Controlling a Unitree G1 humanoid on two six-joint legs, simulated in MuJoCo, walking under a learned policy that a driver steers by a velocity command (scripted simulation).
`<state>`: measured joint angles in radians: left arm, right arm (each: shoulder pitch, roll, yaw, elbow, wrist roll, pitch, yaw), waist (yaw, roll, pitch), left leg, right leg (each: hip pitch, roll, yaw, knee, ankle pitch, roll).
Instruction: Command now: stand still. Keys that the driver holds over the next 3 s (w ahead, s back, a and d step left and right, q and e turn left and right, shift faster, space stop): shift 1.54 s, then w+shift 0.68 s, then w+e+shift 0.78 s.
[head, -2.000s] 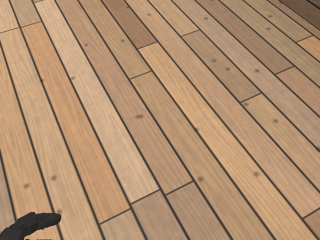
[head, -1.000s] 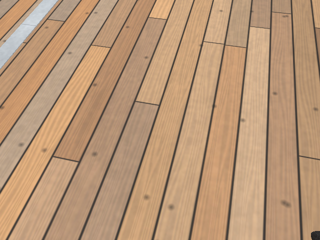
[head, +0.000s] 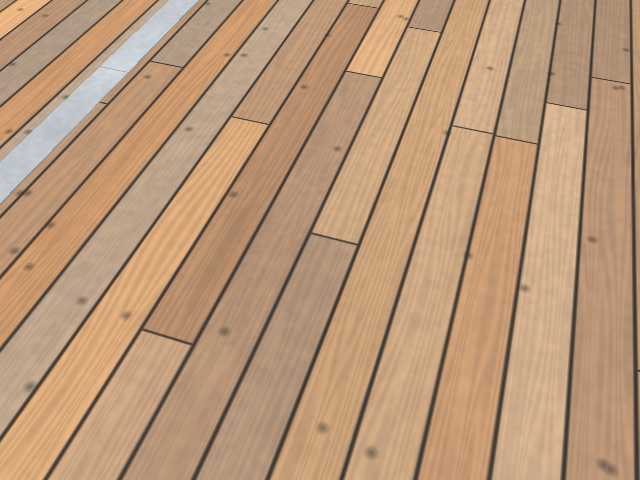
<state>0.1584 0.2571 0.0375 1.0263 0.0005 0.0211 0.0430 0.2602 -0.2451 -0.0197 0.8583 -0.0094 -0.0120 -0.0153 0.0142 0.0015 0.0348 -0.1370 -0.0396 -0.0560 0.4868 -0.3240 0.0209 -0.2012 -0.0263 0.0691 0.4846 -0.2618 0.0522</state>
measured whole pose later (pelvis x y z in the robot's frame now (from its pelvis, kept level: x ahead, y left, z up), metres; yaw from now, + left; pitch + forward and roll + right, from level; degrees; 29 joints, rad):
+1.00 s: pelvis -0.01 -0.01 +0.00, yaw +0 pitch -1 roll +0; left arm 0.24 0.20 0.01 1.12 0.00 0.01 0.05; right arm 0.32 -0.19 0.00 1.07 0.00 -0.01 -0.03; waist 0.00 0.00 0.04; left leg -0.16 -0.02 -0.05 0.48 -0.31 0.00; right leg -0.23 -0.01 0.07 0.49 -0.24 0.04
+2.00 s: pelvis +0.12 -0.07 +0.00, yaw +0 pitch +2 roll +0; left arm 0.53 0.17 0.01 1.06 0.00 -0.12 -0.02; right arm 0.18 -0.24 -0.03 0.84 0.03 -0.12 0.02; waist 0.06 0.04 -0.06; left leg -0.73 0.11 -0.01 1.21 -0.11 0.07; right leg -0.03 0.03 -0.04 0.33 -0.33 -0.04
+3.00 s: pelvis +0.93 -0.15 +0.00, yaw -35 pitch -1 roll +1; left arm 0.47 0.21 0.05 0.77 -0.02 -0.07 -0.02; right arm 0.00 -0.24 -0.02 0.60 -0.01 -0.14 0.00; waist 0.07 0.03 0.05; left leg -0.66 0.10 -0.19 1.08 -0.21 -0.01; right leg -0.18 0.19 0.09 0.47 -0.25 -0.18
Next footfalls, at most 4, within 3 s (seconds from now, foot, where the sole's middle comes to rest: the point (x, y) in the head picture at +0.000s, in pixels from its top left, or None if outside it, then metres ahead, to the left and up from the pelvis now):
2.26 left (300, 463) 0.55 0.08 -0.77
2.76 right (413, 310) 0.94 -0.19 -0.77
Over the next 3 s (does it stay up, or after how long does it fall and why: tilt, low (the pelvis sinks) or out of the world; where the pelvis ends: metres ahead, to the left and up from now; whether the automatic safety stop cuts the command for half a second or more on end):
stays up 0.93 -0.15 0.00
